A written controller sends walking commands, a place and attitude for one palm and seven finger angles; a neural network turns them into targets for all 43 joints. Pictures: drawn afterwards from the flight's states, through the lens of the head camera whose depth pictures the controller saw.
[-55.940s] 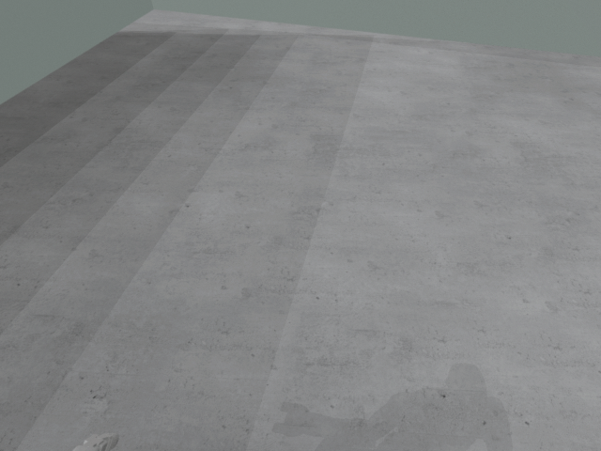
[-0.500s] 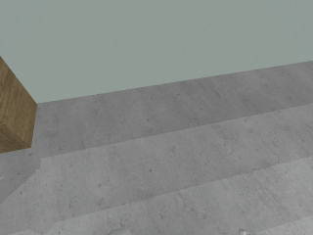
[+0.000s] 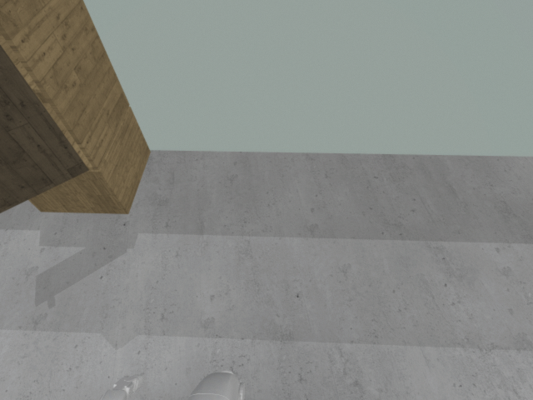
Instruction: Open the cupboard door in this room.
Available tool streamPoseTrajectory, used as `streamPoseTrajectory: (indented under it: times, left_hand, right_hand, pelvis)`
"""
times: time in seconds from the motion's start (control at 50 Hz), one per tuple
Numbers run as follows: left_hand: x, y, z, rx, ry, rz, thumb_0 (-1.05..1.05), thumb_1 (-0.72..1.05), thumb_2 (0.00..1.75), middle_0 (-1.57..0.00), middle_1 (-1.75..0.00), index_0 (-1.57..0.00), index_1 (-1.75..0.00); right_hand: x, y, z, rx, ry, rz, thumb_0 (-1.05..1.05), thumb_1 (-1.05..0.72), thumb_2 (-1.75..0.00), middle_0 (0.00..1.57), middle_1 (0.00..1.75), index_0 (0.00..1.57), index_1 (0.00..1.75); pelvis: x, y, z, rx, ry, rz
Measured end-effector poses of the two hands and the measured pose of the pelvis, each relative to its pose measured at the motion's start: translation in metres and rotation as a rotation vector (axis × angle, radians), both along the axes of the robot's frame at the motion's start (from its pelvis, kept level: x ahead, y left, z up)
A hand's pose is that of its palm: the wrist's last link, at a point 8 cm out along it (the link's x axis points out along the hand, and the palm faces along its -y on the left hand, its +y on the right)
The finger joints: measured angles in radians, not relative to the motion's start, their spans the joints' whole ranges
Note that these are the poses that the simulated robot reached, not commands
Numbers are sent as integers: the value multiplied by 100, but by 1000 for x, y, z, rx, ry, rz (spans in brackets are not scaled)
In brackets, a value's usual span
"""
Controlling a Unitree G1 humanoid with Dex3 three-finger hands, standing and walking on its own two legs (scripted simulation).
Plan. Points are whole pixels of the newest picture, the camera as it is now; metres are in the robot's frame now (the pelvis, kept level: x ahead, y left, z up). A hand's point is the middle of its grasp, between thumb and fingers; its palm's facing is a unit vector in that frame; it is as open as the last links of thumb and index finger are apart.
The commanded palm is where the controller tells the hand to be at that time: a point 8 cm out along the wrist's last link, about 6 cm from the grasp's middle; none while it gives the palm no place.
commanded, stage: turn to face it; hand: left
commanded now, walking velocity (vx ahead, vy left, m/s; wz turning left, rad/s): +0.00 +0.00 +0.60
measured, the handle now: out of the picture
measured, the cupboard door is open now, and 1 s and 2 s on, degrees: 40 40 40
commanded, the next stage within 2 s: take the last steps up to it in 1.04 s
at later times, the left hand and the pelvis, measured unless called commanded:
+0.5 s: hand out of the picture +0.05 +0.22 -0.15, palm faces +0.30 -0.90 -0.30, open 7.4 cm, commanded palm none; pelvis +0.01 -0.02 -0.01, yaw +17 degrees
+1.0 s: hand out of the picture -0.03 +0.20 -0.17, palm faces +0.56 -0.80 -0.23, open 7.4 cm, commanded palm none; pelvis +0.03 -0.01 +0.00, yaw +32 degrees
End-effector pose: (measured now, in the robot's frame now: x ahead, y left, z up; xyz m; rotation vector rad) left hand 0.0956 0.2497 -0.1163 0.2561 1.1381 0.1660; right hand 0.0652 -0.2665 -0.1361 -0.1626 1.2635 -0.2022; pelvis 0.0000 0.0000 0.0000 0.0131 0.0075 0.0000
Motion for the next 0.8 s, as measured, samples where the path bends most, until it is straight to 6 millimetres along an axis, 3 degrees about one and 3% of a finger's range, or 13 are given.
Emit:
streamPoseTrajectory:
  times: [0.1, 0.2, 0.26, 0.36, 0.48, 0.6, 0.72, 0.8]
  left_hand:
    - [-31, 0, -12, -49, 50, 74, 1, 90, 90, -20, -29, -20, -30]
    - [-62, 19, -37, -77, 104, 171, 1, 90, 90, -20, -30, -20, -30]
    - [-70, 27, -35, -64, 125, 221, 1, 90, 90, -20, -29, -20, -30]
    - [-68, 29, -17, -42, 75, 271, 1, 90, 90, -20, -29, -20, -30]
    - [-62, 16, -4, 10, -8, 310, 1, 90, 90, -20, -29, -20, -30]
    - [-85, -9, 2, 6, 7, 382, 1, 90, 90, -20, -29, -20, -30]
    - [-113, -26, -10, -64, 46, 467, 1, 90, 90, -20, -29, -20, -30]
    - [-141, -23, -31, -110, 79, 543, 1, 90, 90, -20, -30, -20, -30]
  right_hand:
    - [36, 10, 13, -10, -35, 92, 0, -91, -90, 20, 30, 20, 30]
    - [74, 29, 12, -45, -107, 199, 0, -91, -90, 20, 30, 20, 30]
    - [80, 36, 17, -55, -110, 241, 0, -90, -90, 20, 30, 20, 30]
    - [81, 39, 17, -38, -68, 289, 0, -90, -90, 20, 30, 20, 30]
    - [89, 26, -2, 7, -30, 323, 0, -90, -90, 20, 30, 20, 30]
    - [114, 20, -2, 18, -10, 380, 0, -90, -90, 20, 30, 20, 30]
    - [145, 44, 13, 7, -33, 477, 0, -91, -90, 20, 30, 20, 30]
    - [169, 72, 13, -14, -93, 560, 0, -91, -90, 20, 30, 20, 30]
  pelvis:
    - [4, 3, 2, 21, -2, 64]
    - [6, 14, -13, 2, 6, 129]
    - [6, 12, -9, -7, 12, 160]
    - [7, 4, 1, -22, 16, 212]
    - [14, -19, -6, -14, 19, 286]
    - [19, -27, -1, -1, -2, 369]
    - [25, -22, 4, 20, 3, 444]
    - [25, -9, -8, -6, 5, 489]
